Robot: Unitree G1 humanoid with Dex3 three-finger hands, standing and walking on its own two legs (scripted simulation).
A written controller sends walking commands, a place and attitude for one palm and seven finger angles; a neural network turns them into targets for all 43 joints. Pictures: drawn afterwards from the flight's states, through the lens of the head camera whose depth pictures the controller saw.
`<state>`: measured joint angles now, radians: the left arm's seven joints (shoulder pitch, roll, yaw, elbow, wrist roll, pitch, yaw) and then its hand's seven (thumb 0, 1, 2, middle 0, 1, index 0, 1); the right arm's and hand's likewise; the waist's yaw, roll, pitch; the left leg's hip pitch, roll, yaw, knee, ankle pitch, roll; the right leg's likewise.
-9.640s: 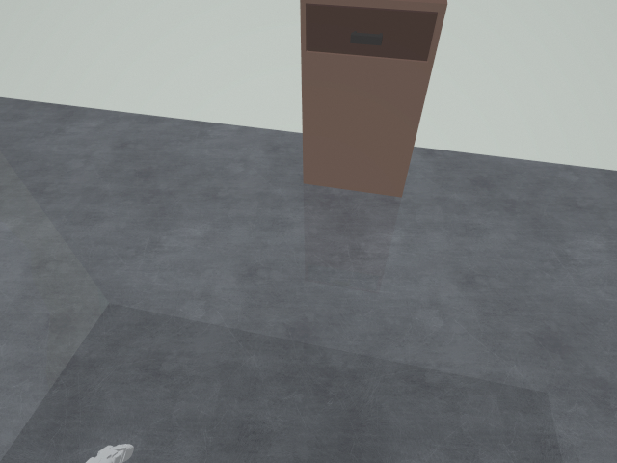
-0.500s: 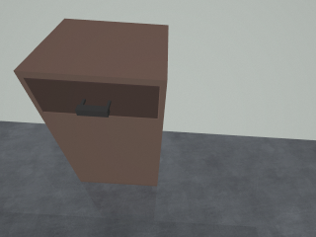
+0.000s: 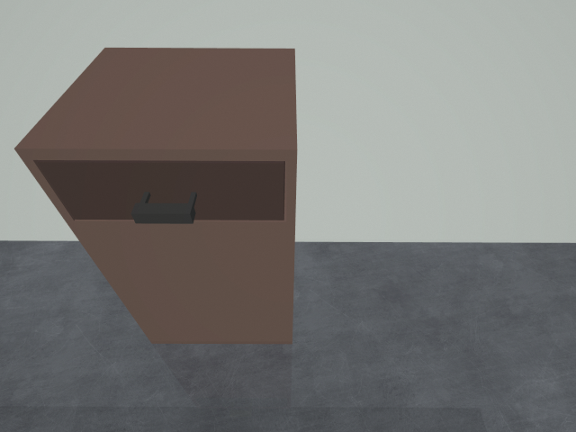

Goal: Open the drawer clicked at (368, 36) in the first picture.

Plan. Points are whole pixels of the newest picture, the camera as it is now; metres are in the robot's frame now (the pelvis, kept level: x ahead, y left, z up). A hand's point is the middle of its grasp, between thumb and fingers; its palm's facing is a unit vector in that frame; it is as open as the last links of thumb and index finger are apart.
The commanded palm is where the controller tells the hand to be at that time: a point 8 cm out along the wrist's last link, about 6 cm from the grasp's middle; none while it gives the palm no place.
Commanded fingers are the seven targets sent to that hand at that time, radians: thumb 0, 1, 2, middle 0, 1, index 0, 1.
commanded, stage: look again from close up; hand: left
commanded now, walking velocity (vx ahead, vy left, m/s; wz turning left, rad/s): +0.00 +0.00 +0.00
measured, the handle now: (167, 204) +0.52 +0.27 -0.01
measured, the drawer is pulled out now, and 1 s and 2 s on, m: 0.00 0.00 0.00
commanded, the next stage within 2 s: raise the hand with hooked fingers in 0.30 s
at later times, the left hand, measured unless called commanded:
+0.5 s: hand out of the picture +0.03 +0.24 -0.13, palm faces -0.07 -0.93 -0.37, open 7.4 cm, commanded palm +0.08 +0.26 -0.05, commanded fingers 0.00 0.76 0.84 -0.21 -0.39 -0.21 -0.39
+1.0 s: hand (87, 422) +0.15 +0.27 -0.04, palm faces +0.16 -0.09 -0.98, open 9.6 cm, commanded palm +0.13 +0.26 +0.03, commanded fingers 0.00 0.18 0.59 -0.25 -0.76 -0.25 -0.76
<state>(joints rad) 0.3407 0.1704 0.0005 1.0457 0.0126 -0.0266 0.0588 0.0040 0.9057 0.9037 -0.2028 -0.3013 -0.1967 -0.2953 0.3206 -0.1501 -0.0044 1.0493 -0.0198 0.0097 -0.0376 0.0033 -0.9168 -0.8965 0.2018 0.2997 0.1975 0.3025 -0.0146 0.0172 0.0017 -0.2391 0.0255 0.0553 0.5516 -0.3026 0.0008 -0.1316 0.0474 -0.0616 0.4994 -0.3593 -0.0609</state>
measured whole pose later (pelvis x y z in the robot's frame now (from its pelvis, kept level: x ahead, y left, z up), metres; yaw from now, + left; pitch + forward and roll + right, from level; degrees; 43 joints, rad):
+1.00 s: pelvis -0.09 +0.05 -0.05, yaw -1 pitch +2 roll -2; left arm 0.20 0.33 -0.19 0.12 1.10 0.10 0.50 0.00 0.38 0.69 -0.27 -0.63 -0.26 -0.62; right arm 0.04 -0.24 -0.01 0.53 -0.05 0.13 -0.01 0.01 -0.91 -0.90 0.20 0.30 0.20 0.30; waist 0.10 0.03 -0.07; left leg -0.62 -0.09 -0.01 0.92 -0.34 0.09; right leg -0.59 0.11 0.01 0.91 -0.41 -0.06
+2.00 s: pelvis +0.02 +0.03 +0.00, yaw +0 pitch +4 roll +1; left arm -0.14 0.50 -0.08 0.01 0.90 0.17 0.00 0.00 -0.49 0.31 -0.32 -1.20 -0.31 -1.19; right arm 0.07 -0.25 0.03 0.59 0.01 0.20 -0.02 0.00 -0.91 -0.90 0.20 0.30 0.20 0.30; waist 0.07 0.07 -0.04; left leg -0.27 -0.10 -0.03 0.50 -0.29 0.07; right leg -0.27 0.09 0.04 0.52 -0.32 -0.07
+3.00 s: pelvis +0.00 +0.04 +0.00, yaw +0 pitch +7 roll +1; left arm -0.39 0.42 -0.18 0.38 0.97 0.06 0.10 0.00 -0.49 0.31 -0.32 -1.20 -0.32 -1.20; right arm 0.18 -0.25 0.00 0.63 0.03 0.19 -0.04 0.01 -0.91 -0.90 0.20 0.30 0.20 0.30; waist 0.03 0.05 -0.06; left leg -0.38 -0.11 -0.02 0.55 -0.28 0.07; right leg -0.38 0.09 0.04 0.58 -0.32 -0.07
